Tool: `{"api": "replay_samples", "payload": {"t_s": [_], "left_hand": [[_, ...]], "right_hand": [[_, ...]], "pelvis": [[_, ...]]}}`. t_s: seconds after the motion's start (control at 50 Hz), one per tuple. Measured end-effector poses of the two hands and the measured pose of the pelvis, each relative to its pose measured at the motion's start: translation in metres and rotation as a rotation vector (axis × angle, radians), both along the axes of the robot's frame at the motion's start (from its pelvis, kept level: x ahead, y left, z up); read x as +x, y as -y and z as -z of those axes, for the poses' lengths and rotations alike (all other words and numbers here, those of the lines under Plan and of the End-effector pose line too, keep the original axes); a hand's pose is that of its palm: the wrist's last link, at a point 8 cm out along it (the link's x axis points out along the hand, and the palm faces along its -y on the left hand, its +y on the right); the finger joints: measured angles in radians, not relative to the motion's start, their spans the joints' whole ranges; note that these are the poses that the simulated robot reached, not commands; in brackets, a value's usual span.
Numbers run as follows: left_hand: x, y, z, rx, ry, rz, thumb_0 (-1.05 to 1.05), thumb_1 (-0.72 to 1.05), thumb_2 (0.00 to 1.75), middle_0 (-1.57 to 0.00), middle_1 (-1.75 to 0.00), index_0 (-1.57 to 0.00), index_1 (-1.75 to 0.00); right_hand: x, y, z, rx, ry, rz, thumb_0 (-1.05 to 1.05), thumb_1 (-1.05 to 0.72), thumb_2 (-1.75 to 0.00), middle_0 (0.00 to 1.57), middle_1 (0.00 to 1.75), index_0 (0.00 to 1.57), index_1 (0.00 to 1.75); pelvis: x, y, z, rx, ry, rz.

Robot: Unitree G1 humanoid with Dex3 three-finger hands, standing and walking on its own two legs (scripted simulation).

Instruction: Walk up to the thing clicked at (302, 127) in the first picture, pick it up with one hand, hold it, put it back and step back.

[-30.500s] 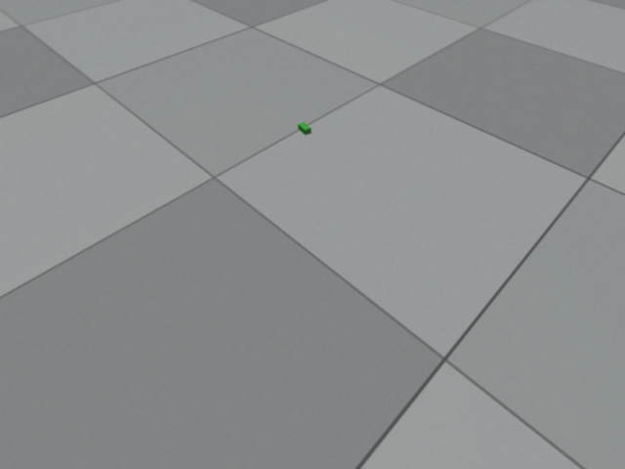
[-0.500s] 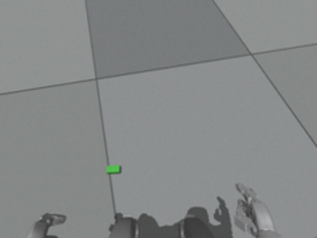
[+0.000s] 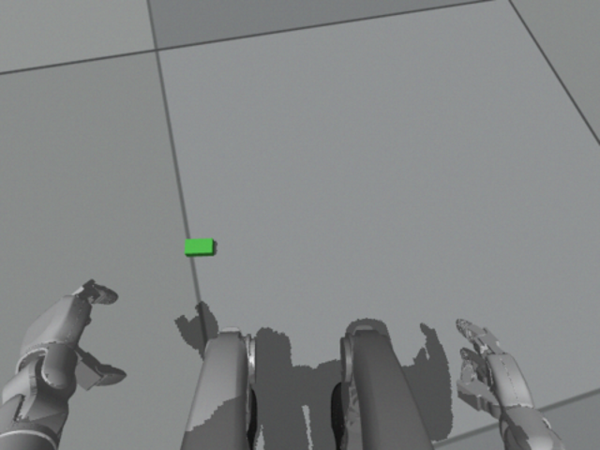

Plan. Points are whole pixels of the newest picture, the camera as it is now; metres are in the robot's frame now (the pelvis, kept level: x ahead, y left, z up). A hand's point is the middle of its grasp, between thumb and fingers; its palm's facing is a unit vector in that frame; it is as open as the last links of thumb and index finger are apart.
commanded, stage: rise first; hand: left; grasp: from above
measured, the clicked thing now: (199, 247) +0.52 +0.24 -0.53
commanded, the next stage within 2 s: none
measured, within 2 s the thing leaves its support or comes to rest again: neither
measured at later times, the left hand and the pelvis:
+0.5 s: hand (135, 285) +0.38 +0.31 -0.30, palm faces -0.48 -0.13 -0.87, open 11.6 cm; pelvis -0.05 +0.01 -0.16, yaw -4 degrees
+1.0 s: hand (150, 267) +0.43 +0.31 -0.37, palm faces -0.46 -0.02 -0.89, open 11.5 cm; pelvis -0.04 +0.01 -0.21, yaw -6 degrees
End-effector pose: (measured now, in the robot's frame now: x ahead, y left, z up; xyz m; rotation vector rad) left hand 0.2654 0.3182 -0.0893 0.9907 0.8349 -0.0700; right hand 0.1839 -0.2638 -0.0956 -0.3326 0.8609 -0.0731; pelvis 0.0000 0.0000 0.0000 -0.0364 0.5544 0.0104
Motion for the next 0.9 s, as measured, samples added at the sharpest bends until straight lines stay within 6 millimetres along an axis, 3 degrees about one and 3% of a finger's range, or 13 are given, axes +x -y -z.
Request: {"api": "replay_samples", "payload": {"t_s": [0.18,0.32,0.46,0.58,0.72,0.9], "left_hand": [[0.047,-0.001,0.071,0.134,0.043,0.218,0.0,-0.24,0.74,-0.42,-0.74,-0.41,-0.75],[0.08,0.002,0.113,0.21,0.097,0.359,0.0,-0.21,0.73,-0.44,-0.71,-0.43,-0.72],[0.11,0.004,0.144,0.267,0.129,0.449,0.0,-0.14,0.71,-0.45,-0.66,-0.44,-0.67],[0.13,0.005,0.165,0.302,0.128,0.51,0.0,-0.1,0.69,-0.46,-0.6,-0.45,-0.61],[0.145,0.006,0.187,0.325,0.123,0.574,0.0,-0.08,0.67,-0.48,-0.55,-0.47,-0.56],[0.162,0.008,0.209,0.34,0.149,0.598,0.0,-0.07,0.65,-0.49,-0.54,-0.48,-0.55]], "right_hand": [[-0.057,0.007,0.1,0.014,-0.196,0.022,0.01,-0.94,-0.91,0.2,0.3,0.21,0.3],[-0.113,0.008,0.15,0.001,-0.341,0.06,0.01,-0.93,-0.9,0.2,0.3,0.21,0.3],[-0.159,0.009,0.168,-0.036,-0.455,0.125,0.01,-0.9,-0.89,0.2,0.3,0.21,0.3],[-0.182,0.01,0.172,-0.067,-0.532,0.161,0.01,-0.89,-0.89,0.2,0.3,0.21,0.3],[-0.192,0.012,0.18,-0.09,-0.592,0.16,0.01,-0.89,-0.89,0.2,0.3,0.21,0.3],[-0.189,0.009,0.195,-0.098,-0.629,0.12,0.01,-0.9,-0.9,0.2,0.3,0.21,0.3]], "pelvis": [[-0.026,0.002,0.076,-0.012,-0.05,0.011],[-0.043,0.001,0.124,-0.031,-0.042,0.019],[-0.049,-0.004,0.153,-0.056,-0.034,0.027],[-0.048,-0.008,0.168,-0.072,-0.04,0.029],[-0.045,-0.01,0.183,-0.083,-0.045,0.032],[-0.041,-0.008,0.2,-0.09,-0.042,0.042]]}}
